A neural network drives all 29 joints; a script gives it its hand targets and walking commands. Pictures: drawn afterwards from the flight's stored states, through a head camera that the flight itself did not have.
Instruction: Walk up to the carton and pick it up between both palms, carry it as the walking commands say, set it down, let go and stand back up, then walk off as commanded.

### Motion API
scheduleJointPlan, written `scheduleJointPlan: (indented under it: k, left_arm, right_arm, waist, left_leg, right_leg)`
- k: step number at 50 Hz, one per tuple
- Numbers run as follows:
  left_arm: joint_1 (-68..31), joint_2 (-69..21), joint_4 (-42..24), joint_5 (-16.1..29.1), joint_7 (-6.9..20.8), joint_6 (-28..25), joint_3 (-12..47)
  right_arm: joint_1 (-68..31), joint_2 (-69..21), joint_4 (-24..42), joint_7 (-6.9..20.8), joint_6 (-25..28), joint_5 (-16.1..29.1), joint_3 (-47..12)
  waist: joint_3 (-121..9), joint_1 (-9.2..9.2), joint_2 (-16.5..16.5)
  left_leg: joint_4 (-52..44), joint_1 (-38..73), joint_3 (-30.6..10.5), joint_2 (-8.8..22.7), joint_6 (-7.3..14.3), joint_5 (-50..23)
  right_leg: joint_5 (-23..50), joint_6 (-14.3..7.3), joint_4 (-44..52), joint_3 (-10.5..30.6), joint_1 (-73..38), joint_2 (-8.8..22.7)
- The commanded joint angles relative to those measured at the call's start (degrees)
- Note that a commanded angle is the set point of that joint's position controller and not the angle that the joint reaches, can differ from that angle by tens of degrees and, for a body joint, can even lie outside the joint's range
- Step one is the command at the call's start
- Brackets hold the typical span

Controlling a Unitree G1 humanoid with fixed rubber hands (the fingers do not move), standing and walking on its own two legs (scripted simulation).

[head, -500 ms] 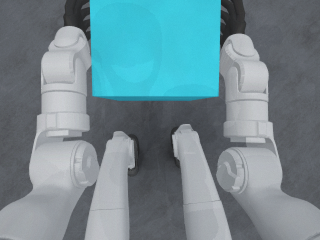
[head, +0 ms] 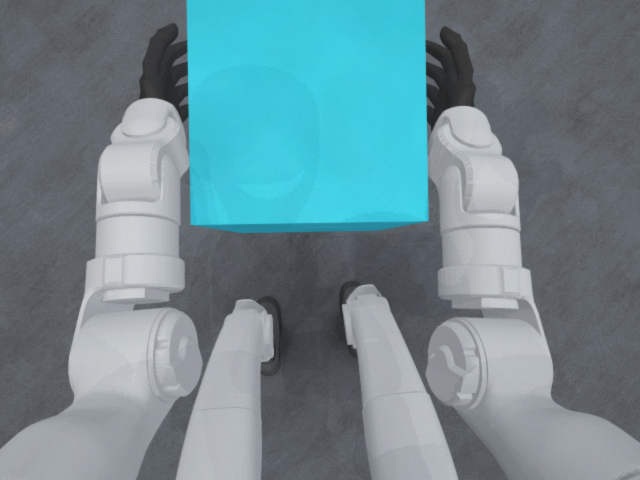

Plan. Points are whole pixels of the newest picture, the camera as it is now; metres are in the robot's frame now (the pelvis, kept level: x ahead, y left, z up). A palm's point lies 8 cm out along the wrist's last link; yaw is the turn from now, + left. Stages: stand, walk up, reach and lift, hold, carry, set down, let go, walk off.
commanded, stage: reach and lift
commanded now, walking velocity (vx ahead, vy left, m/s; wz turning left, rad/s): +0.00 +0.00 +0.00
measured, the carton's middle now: (308, 146) +0.47 -0.02 -0.08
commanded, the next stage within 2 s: hold in 1.86 s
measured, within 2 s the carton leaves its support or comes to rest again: neither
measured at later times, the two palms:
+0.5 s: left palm (121, 83) +0.48 +0.14 +0.06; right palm (476, 90) +0.45 -0.16 +0.05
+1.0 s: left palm (32, 33) +0.46 +0.15 +0.14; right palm (522, 39) +0.44 -0.15 +0.14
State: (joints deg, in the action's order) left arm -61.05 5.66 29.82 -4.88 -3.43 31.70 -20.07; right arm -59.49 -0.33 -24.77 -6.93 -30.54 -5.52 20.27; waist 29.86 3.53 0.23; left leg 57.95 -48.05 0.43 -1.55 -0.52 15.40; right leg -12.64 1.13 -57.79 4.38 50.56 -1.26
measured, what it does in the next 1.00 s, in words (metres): rises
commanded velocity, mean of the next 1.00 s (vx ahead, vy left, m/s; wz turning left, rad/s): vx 0.00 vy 0.00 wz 0.00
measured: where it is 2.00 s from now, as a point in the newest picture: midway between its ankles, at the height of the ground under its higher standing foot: (313, 341)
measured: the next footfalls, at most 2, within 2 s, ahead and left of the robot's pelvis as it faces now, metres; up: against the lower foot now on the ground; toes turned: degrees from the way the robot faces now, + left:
none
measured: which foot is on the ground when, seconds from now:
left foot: down 0.00-1.00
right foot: down 0.00-1.00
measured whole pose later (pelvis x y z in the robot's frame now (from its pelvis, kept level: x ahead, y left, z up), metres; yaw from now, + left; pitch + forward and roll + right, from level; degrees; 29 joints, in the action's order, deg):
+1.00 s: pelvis +0.11 +0.01 +0.08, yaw -1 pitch -1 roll +0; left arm -35.6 -4.8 37.0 -19.2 1.9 39.2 -23.2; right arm -33.6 -7.5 -30.7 2.5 -40.1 -19.3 23.4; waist -3.4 2.5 2.9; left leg 32.9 -17.6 -0.1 -0.7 0.8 14.8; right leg -11.4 1.1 -31.1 4.4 19.3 -1.3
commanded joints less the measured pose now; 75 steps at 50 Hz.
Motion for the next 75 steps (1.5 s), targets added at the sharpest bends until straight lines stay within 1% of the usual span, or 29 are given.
scheduleJointPlan:
  k: [1, 4, 6, 7, 11, 12, 13, 16, 18, 21, 24, 26, 31, 33, 34, 36, 39, 41, 43, 44, 47, 50, 55, 58, 62, 67, 71, 72, 75]
  left_arm:
    - [-33.5, -70.9, -1.3, 7.9, 19.7, -1.8, 32.5]
    - [-31.4, -71.7, -0.9, 7.3, 20.4, -2.0, 32.0]
    - [-31.0, -72.3, -1.7, 7.4, 20.8, -2.3, 32.1]
    - [-30.2, -73.1, -2.2, 7.9, 20.9, -2.3, 33.0]
    - [-32.1, -73.0, -9.2, 9.3, 20.9, -3.0, 36.4]
    - [-32.4, -73.4, -12.8, 10.7, 20.6, -2.8, 39.0]
    - [-31.7, -72.0, -15.3, 10.9, 20.2, -2.7, 39.6]
    - [-29.4, -71.7, -20.2, 11.5, 19.0, -2.1, 42.5]
    - [-27.4, -70.5, -20.2, 11.1, 18.4, -1.4, 43.4]
    - [-21.4, -70.4, -16.7, 8.6, 17.8, -0.1, 41.7]
    - [-16.0, -70.6, -9.7, 6.2, 18.0, 0.7, 38.8]
    - [-14.8, -71.4, -9.6, 6.4, 18.0, 0.9, 39.4]
    - [-12.5, -73.3, -2.7, 4.3, 18.7, 1.5, 34.4]
    - [-12.3, -73.8, 0.7, 2.4, 18.8, 2.4, 31.2]
    - [-12.0, -71.6, 1.7, 0.5, 18.7, 2.8, 27.9]
    - [-9.0, -69.3, 6.2, -2.9, 18.6, 4.6, 21.4]
    - [-5.9, -66.6, 10.9, -6.4, 18.3, 6.6, 14.8]
    - [-4.4, -65.8, 11.7, -7.2, 18.1, 7.1, 12.7]
    - [-6.7, -67.7, 10.6, -5.8, 18.1, 6.5, 13.7]
    - [-6.8, -67.6, 10.2, -5.5, 18.3, 6.4, 14.1]
    - [-7.4, -71.8, 4.7, -1.1, 18.2, 5.5, 20.5]
    - [-2.0, -72.9, -2.6, 2.9, 17.8, 5.5, 27.3]
    - [7.9, -74.0, -17.0, 7.8, 16.7, 6.8, 38.0]
    - [12.8, -71.0, -21.4, 7.8, 15.5, 7.5, 38.8]
    - [20.1, -67.3, -19.5, 5.4, 14.8, 9.2, 37.2]
    - [19.8, -68.1, -29.6, 7.7, 13.9, 9.3, 43.1]
    - [21.3, -66.2, -24.5, 5.1, 13.3, 10.3, 40.7]
    - [23.1, -66.3, -22.6, 4.4, 13.4, 10.5, 39.9]
    - [19.1, -66.7, -22.6, 4.6, 13.6, 10.0, 39.9]
  right_arm:
    - [-34.1, -60.9, -1.5, 23.7, -0.6, 9.4, -38.1]
    - [-33.1, -61.4, -1.3, 24.6, -0.3, 9.5, -38.5]
    - [-33.5, -61.8, -0.5, 24.8, 0.1, 9.2, -38.3]
    - [-31.8, -61.8, -1.3, 24.9, 0.0, 8.8, -38.2]
    - [-33.1, -62.6, 5.7, 25.1, 0.4, 10.6, -41.9]
    - [-32.3, -61.7, 8.2, 25.0, 0.3, 11.5, -43.2]
    - [-32.6, -62.1, 11.2, 24.8, 0.2, 12.3, -44.9]
    - [-29.3, -61.0, 14.4, 23.8, -0.3, 12.9, -45.9]
    - [-24.9, -59.3, 12.7, 23.0, -1.2, 11.7, -44.7]
    - [-17.9, -58.3, 9.0, 22.5, -2.3, 9.7, -41.8]
    - [-14.1, -58.4, 3.9, 23.1, -2.7, 7.5, -40.0]
    - [-17.8, -57.3, 6.6, 23.3, -2.1, 8.7, -41.2]
    - [-16.8, -58.9, 2.3, 23.9, -2.6, 6.0, -37.4]
    - [-13.7, -58.7, -3.3, 24.5, -3.9, 4.0, -33.1]
    - [-11.2, -60.4, -6.8, 24.7, -5.2, 2.6, -30.7]
    - [-7.7, -59.0, -12.3, 25.1, -7.3, -0.7, -24.3]
    - [-5.4, -54.1, -17.1, 25.0, -9.0, -3.0, -17.9]
    - [-6.7, -52.3, -16.5, 24.8, -9.1, -3.0, -15.9]
    - [-9.6, -53.9, -13.2, 24.6, -8.6, -1.2, -17.3]
    - [-11.8, -55.8, -11.4, 24.6, -8.6, 0.4, -19.0]
    - [-10.2, -59.8, -5.5, 24.4, -8.6, 2.4, -23.7]
    - [-2.0, -63.7, 1.0, 23.8, -9.8, 4.2, -29.6]
    - [7.4, -65.7, 14.2, 21.9, -11.0, 9.4, -39.3]
    - [13.9, -62.0, 17.6, 20.4, -11.8, 8.8, -40.0]
    - [18.2, -58.1, 19.6, 19.6, -12.9, 7.9, -41.2]
    - [20.9, -58.3, 25.4, 19.6, -12.6, 9.5, -44.3]
    - [22.9, -54.7, 20.8, 19.7, -13.2, 6.2, -39.9]
    - [22.0, -54.8, 21.1, 19.8, -13.0, 6.3, -40.9]
    - [20.4, -55.1, 18.8, 20.3, -12.7, 4.8, -39.1]
  waist:
    - [-118.2, -4.56, 3.6]
    - [-118.5, -5.2, 3.4]
    - [-119.1, -4.74, 3.6]
    - [-118.5, -3.52, 3.1]
    - [-126.7, -5.06, 3.1]
    - [-131.9, -3.75, 3.9]
    - [-134.4, -5.02, 3.9]
    - [-138.0, -4.51, 5.1]
    - [-133.2, -3.28, 4.5]
    - [-122.7, -3.24, 4.8]
    - [-106.8, -4.64, 3.6]
    - [-103.3, -4.83, 4.9]
    - [-83.0, -4.1, 3.8]
    - [-71.3, -3.19, 6.0]
    - [-65.1, -4.44, 4.8]
    - [-55.5, -3.62, 4.5]
    - [-45.2, -1.73, 6.3]
    - [-41.8, -2.24, 8.5]
    - [-42.1, -2.82, 8.6]
    - [-43.4, -4.59, 7.2]
    - [-50.2, -3.88, 3.9]
    - [-60.3, -3.95, -2.6]
    - [-72.3, -3.8, -1.1]
    - [-65.6, -2.92, 0.1]
    - [-55.7, -3.84, 0.0]
    - [-61.4, -3.41, 1.0]
    - [-52.8, -2.17, 1.7]
    - [-51.8, -2.91, 1.7]
    - [-49.4, -2.3, 1.6]
  left_leg:
    - [-19.0, 30.5, -4.1, -3.9, -0.1, 7.7]
    - [-20.3, 33.2, -4.5, -3.7, 0.0, 5.4]
    - [-20.8, 34.4, -4.4, -3.8, -0.2, 4.5]
    - [-21.6, 35.4, -4.6, -3.5, -0.2, 3.2]
    - [-21.7, 41.9, -4.7, -3.9, -0.4, -3.9]
    - [-21.9, 46.3, -5.4, -3.9, -0.8, -7.3]
    - [-21.8, 49.4, -5.1, -4.1, -0.9, -10.9]
    - [-22.3, 54.2, -5.9, -3.9, -1.6, -16.8]
    - [-23.7, 53.4, -6.3, -3.5, -1.9, -16.8]
    - [-26.2, 51.7, -6.3, -3.2, -1.9, -13.9]
    - [-28.8, 47.1, -6.0, -2.9, -1.1, -8.3]
    - [-28.9, 47.2, -6.1, -2.8, -1.3, -7.5]
    - [-32.7, 40.9, -5.2, -2.5, -0.8, 3.0]
    - [-36.2, 38.1, -5.2, -1.5, -0.7, 11.1]
    - [-37.3, 35.8, -4.2, -1.6, -0.5, 13.3]
    - [-40.1, 34.1, -3.8, -1.2, 0.2, 19.6]
    - [-43.5, 28.3, -4.0, -0.2, 1.3, 25.3]
    - [-45.5, 24.9, -5.0, 0.7, 2.1, 26.7]
    - [-44.7, 25.9, -5.3, 1.1, 2.3, 23.6]
    - [-43.6, 27.3, -4.6, 0.7, 2.1, 19.3]
    - [-41.6, 33.6, -4.8, 0.7, 1.8, 8.8]
    - [-37.8, 41.4, -4.7, -0.9, 1.0, -5.6]
    - [-33.9, 52.2, -6.1, -1.9, -1.4, -35.9]
    - [-34.2, 50.7, -7.2, -1.5, -2.1, -38.9]
    - [-35.6, 48.5, -7.2, -1.8, -1.8, -34.4]
    - [-34.5, 51.9, -7.5, -1.3, -2.6, -40.4]
    - [-35.6, 49.2, -7.2, -0.6, -2.7, -31.8]
    - [-35.9, 48.1, -6.6, -1.2, -2.3, -29.8]
    - [-36.7, 46.3, -6.6, -1.0, -1.6, -21.4]
  right_leg:
    - [-8.0, -1.2, 15.2, -2.2, -39.8, -5.0]
    - [-6.5, -1.2, 17.1, -2.0, -41.3, -4.8]
    - [-6.0, -1.5, 18.6, -1.6, -43.0, -4.6]
    - [-4.5, -1.4, 19.1, -2.2, -43.4, -4.7]
    - [1.1, -1.3, 20.1, -1.3, -48.6, -5.0]
    - [5.1, -1.4, 19.6, -2.1, -50.5, -5.4]
    - [8.5, -1.4, 19.6, -1.7, -52.2, -5.6]
    - [14.1, -1.5, 20.2, -1.5, -55.3, -6.0]
    - [14.9, -1.5, 21.1, -1.7, -55.5, -6.2]
    - [12.4, -1.6, 23.9, -1.3, -55.3, -5.8]
    - [6.3, -1.8, 26.3, -1.4, -51.6, -5.1]
    - [6.1, -1.7, 26.6, -1.7, -51.0, -4.9]
    - [-1.6, -1.8, 29.2, -2.3, -47.8, -4.3]
    - [-6.4, -1.8, 30.3, -3.2, -46.2, -4.2]
    - [-8.6, -1.8, 31.4, -3.2, -47.0, -4.0]
    - [-13.8, -1.6, 32.6, -4.1, -45.9, -4.2]
    - [-14.0, -0.7, 32.7, -5.3, -50.3, -4.8]
    - [-11.5, 0.1, 31.8, -5.7, -53.9, -5.5]
    - [-9.8, -0.2, 31.7, -4.5, -54.8, -5.2]
    - [-9.7, -0.4, 32.3, -3.7, -55.0, -4.7]
    - [-4.5, -1.0, 33.0, -2.7, -54.7, -4.3]
    - [5.9, -0.9, 33.5, -1.5, -56.0, -4.1]
    - [27.8, -0.1, 33.2, 0.6, -58.8, -4.3]
    - [30.0, -0.2, 33.7, 1.0, -55.8, -4.4]
    - [26.3, -0.2, 35.9, 1.1, -53.3, -4.2]
    - [28.4, -0.7, 34.7, 1.2, -55.3, -5.0]
    - [17.8, -1.2, 36.4, 0.8, -50.8, -4.8]
    - [18.1, -1.2, 36.4, 0.5, -51.3, -4.8]
    - [11.0, -1.8, 36.3, 0.1, -49.9, -4.7]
